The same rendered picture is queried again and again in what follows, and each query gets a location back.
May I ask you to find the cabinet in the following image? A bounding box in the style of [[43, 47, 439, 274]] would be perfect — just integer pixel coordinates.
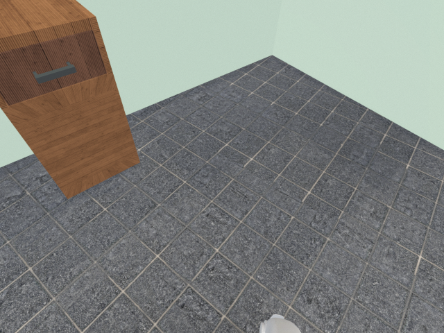
[[0, 0, 140, 199]]

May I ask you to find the handle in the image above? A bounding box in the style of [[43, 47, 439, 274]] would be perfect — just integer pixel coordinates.
[[33, 62, 77, 84]]

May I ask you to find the drawer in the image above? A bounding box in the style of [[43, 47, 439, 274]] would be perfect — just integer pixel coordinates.
[[0, 30, 107, 106]]

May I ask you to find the robot right thigh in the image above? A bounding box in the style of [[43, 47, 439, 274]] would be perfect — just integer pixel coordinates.
[[259, 318, 301, 333]]

